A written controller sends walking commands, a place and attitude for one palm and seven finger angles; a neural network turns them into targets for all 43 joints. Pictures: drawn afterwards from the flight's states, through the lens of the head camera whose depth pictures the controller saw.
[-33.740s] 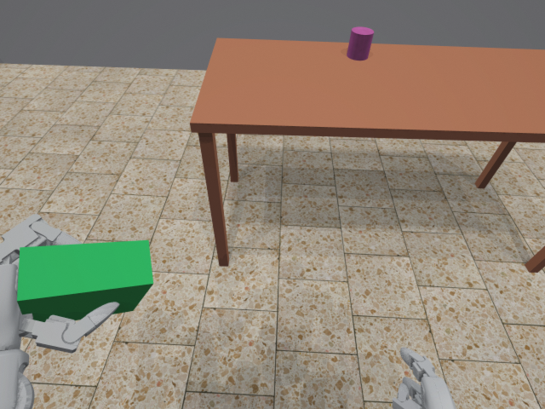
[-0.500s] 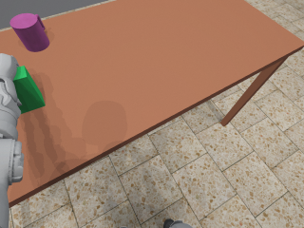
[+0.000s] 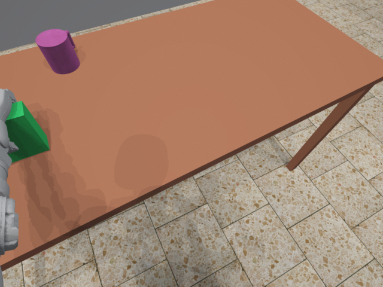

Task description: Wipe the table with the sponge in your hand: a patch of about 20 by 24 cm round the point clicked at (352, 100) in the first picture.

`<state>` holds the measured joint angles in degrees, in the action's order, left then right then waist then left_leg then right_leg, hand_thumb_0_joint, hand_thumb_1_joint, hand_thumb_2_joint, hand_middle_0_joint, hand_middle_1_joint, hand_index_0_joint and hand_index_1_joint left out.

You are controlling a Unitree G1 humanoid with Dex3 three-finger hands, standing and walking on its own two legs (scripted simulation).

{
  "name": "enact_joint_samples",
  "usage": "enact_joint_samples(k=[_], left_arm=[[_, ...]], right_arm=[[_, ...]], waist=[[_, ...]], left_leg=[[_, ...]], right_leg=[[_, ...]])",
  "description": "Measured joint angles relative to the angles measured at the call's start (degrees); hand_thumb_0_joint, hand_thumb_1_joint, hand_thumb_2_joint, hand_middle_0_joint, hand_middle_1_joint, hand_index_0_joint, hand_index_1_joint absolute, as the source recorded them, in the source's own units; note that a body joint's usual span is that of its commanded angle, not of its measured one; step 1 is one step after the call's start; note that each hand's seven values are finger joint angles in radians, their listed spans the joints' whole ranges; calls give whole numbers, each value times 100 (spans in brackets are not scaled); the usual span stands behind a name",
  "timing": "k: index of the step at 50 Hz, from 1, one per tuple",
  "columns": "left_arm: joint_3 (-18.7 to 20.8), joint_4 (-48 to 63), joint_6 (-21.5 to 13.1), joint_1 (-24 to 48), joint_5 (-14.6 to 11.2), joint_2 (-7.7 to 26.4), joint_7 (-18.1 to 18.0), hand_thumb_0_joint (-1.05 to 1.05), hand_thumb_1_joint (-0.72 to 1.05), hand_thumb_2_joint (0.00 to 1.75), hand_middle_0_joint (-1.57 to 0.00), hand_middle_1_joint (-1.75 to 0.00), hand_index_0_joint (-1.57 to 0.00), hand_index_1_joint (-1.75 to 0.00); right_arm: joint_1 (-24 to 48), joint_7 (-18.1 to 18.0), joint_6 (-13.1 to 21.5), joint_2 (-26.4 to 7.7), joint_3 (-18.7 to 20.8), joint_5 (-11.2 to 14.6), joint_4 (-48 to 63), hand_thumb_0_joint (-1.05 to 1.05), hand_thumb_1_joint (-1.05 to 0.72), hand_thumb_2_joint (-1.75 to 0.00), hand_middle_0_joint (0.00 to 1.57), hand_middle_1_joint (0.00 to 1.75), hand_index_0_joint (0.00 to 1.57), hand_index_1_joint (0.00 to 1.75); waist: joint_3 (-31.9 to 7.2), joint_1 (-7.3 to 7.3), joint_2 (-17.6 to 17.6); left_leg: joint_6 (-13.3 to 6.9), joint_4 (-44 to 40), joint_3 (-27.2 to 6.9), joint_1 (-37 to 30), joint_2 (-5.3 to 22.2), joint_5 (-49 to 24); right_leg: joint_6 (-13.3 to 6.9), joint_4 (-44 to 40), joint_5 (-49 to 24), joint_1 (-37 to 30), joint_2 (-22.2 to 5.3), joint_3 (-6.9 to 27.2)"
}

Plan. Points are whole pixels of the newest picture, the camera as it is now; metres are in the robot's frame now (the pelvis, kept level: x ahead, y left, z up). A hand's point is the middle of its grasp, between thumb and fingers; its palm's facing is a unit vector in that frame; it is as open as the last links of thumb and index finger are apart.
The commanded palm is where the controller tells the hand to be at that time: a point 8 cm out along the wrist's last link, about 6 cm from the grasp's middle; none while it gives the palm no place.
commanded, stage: slide back across to the first lane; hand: left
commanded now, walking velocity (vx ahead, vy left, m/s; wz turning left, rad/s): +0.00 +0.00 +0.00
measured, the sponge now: (8, 142) +0.40 +0.40 +0.03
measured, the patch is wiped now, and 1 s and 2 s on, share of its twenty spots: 1.00 1.00 1.00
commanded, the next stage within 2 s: wipe back along the first lane in 0.10 s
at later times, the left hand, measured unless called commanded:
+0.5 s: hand out of the picture +0.39 +0.41 +0.06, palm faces -0.10 +0.01 -0.99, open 9.3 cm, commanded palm +0.38 +0.40 +0.11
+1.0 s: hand out of the picture +0.37 +0.39 +0.06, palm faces -0.07 +0.02 -1.00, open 9.4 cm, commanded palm +0.33 +0.37 +0.10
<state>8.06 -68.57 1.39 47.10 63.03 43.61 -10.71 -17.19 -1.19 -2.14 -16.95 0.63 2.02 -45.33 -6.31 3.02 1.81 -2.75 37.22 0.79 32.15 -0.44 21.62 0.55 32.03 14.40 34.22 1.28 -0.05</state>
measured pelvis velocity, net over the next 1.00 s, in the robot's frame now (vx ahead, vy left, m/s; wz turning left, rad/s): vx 0.00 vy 0.01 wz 0.01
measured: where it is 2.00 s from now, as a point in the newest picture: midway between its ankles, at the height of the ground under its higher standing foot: outside the picture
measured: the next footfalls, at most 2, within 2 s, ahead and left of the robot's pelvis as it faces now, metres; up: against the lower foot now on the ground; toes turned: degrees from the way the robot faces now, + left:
none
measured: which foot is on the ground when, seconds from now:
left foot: down 0.00-1.00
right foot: down 0.00-1.00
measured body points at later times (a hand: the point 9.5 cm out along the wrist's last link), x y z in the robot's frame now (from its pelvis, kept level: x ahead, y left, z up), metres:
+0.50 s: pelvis -0.01 +0.00 +0.00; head +0.08 +0.01 +0.44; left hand +0.39 +0.41 +0.11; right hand +0.02 -0.28 -0.13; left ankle -0.05 +0.08 -0.72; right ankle +0.00 -0.13 -0.72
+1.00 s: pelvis +0.00 +0.01 +0.00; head +0.05 +0.01 +0.45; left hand +0.37 +0.39 +0.11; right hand +0.08 -0.26 -0.12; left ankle -0.05 +0.08 -0.72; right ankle +0.00 -0.13 -0.72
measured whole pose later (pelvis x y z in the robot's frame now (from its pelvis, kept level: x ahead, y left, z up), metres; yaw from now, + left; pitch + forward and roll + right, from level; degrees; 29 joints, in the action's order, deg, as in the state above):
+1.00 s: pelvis +0.00 +0.01 +0.00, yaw +1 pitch +13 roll -2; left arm 4.6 -56.2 4.2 34.8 58.9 36.6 -14.3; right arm -15.3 -1.7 -1.9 -15.8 1.6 2.9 -44.7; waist -6.7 -0.5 2.1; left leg -3.4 34.9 0.8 26.9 -1.6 20.6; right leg 0.9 30.5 14.0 29.2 0.2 0.1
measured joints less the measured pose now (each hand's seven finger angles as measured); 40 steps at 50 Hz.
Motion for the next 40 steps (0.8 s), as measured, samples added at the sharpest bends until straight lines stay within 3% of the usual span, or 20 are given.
enact_joint_samples(k=[16, 24, 40], left_arm=[[29, 67, -389, -38, 37, 355, 85, 0, -48, 111, -81, -140, -81, -145], [138, 323, -374, -468, -190, 115, -153, -1, -47, 111, -80, -142, -80, -147], [-205, 653, 6, -803, -297, -361, -338, -2, -46, 111, -78, -144, -78, -149]], right_arm=[[-84, -109, -40, -67, 65, 5, -19, 1, -90, -90, 20, 30, 21, 30], [-188, -28, -117, 12, 84, 12, -136, 1, -90, -90, 20, 30, 21, 30], [20, -38, 6, 89, 75, 69, 18, 1, -90, -90, 20, 30, 21, 30]], waist=[[77, -24, -64], [18, -94, -5], [-29, -220, 30]], left_leg=[[13, 186, -68, 213, -2, 21], [-16, 169, -3, 116, -4, 35], [-63, -45, 32, -223, -83, -54]], right_leg=[[-17, 130, 13, 168, -5, -70], [9, 127, 12, 97, -3, -4], [27, -13, -34, -211, -76, 39]])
